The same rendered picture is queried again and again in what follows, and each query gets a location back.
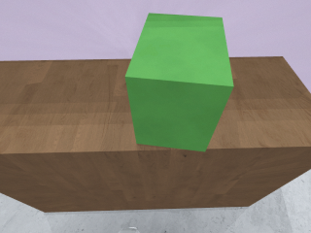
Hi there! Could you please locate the pedestal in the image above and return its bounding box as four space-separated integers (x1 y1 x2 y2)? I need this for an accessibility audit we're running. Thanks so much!
0 56 311 213

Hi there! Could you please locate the carton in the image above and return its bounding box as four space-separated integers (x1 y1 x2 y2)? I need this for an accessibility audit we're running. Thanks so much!
125 13 234 152

